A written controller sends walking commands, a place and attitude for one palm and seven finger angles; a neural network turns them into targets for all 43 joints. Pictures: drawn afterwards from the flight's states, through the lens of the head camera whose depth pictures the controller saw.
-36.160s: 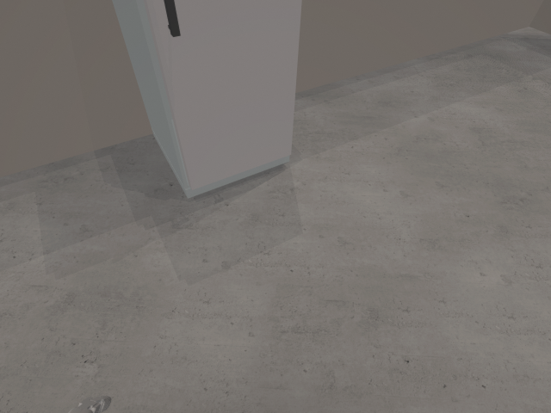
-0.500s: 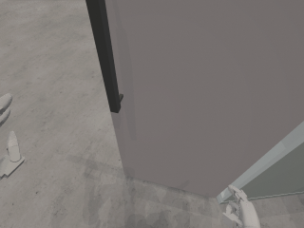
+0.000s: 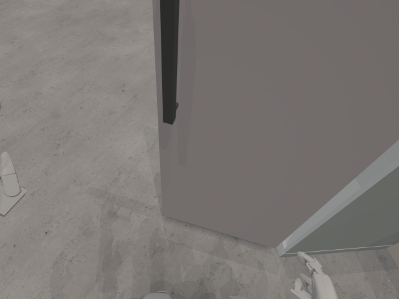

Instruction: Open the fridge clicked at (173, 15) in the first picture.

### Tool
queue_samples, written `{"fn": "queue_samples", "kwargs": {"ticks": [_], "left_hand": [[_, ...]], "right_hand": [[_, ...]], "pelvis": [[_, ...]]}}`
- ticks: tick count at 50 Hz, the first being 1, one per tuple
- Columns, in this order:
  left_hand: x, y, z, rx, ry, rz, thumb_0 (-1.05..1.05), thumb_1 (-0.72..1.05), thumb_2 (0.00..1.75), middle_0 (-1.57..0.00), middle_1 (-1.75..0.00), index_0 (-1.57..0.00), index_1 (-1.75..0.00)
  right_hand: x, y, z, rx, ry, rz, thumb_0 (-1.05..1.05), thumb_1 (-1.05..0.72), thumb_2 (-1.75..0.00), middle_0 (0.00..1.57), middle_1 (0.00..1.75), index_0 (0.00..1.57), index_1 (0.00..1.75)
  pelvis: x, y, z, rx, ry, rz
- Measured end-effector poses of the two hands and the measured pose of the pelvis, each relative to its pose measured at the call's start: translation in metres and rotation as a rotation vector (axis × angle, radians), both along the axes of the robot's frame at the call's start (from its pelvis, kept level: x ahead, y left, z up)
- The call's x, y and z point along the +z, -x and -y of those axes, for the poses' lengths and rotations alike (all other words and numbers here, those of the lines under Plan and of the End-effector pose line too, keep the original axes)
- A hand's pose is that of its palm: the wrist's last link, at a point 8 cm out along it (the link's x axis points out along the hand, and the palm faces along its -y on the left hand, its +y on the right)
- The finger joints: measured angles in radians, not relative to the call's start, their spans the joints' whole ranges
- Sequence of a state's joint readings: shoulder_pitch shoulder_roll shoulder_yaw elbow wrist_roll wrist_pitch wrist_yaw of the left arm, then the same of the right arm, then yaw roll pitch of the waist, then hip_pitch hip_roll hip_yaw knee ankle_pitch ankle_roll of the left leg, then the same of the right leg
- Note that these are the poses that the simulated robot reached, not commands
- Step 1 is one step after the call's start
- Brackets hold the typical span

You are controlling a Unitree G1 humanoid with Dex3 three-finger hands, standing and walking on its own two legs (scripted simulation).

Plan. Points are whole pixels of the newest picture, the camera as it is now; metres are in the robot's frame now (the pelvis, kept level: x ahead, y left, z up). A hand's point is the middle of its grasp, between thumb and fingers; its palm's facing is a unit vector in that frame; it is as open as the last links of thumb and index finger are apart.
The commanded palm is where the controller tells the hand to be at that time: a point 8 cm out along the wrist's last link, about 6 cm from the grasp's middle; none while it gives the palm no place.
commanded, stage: step back with the hand held close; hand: left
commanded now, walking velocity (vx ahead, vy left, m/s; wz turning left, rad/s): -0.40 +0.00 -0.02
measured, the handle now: (173, 36) +0.52 +0.10 +0.25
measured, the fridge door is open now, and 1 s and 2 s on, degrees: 70 70 70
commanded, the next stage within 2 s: stop stepping back and stand still in 0.28 s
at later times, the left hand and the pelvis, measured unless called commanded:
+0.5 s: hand out of the picture +0.12 +0.25 +0.19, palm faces +0.36 -0.84 -0.41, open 7.4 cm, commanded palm +0.07 +0.29 +0.19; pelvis -0.10 +0.00 +0.00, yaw -4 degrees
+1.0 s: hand out of the picture +0.07 +0.29 +0.16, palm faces +0.50 -0.80 -0.32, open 7.4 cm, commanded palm -0.01 +0.31 +0.19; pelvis -0.16 +0.01 +0.00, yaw -2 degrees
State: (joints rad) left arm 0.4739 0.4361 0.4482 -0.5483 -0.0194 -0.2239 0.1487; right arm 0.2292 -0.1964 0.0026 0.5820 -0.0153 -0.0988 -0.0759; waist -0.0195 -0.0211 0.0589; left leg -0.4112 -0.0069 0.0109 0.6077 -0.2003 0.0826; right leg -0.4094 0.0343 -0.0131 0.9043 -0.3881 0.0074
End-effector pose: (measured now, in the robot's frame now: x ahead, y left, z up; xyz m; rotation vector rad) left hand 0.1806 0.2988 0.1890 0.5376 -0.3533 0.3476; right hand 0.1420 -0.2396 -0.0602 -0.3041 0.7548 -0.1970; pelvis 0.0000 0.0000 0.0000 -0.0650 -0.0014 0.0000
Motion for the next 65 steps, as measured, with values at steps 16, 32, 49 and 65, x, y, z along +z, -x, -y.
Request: {"fn": "queue_samples", "kwargs": {"ticks": [16,32,49,65], "left_hand": [[0.01,0.062,0.028,-0.125,-0.029,-0.083,0.02,0.89,0.9,-0.21,-0.3,-0.21,-0.31],[-0.013,0.123,-0.004,0.018,0.092,-0.109,0.02,0.89,0.9,-0.2,-0.3,-0.21,-0.31],[-0.015,0.162,-0.031,0.12,0.129,0.028,0.01,0.89,0.9,-0.2,-0.3,-0.21,-0.31],[-0.123,0.143,-0.027,0.121,0.186,-0.543,0.0,0.89,0.9,-0.2,-0.3,-0.21,-0.3]], "right_hand": [[-0.002,0.038,-0.011,0.038,-0.09,0.058,0.01,-0.9,-0.9,0.21,0.3,0.2,0.3],[0.011,0.145,0.005,-0.066,-0.021,0.057,0.01,-0.9,-0.9,0.2,0.3,0.2,0.3],[-0.01,0.176,-0.01,-0.046,-0.035,0.058,0.01,-0.9,-0.9,0.2,0.3,0.2,0.3],[-0.055,0.162,-0.01,0.058,-0.106,-0.16,0.01,-0.9,-0.9,0.21,0.3,0.2,0.3]], "pelvis": [[0.004,0.079,0.005,-0.08,-0.003,-0.049],[0.011,0.132,-0.006,-0.047,-0.045,-0.004],[-0.004,0.163,-0.016,-0.031,-0.061,0.048],[-0.009,0.144,-0.027,0.071,-0.05,-0.024]]}}
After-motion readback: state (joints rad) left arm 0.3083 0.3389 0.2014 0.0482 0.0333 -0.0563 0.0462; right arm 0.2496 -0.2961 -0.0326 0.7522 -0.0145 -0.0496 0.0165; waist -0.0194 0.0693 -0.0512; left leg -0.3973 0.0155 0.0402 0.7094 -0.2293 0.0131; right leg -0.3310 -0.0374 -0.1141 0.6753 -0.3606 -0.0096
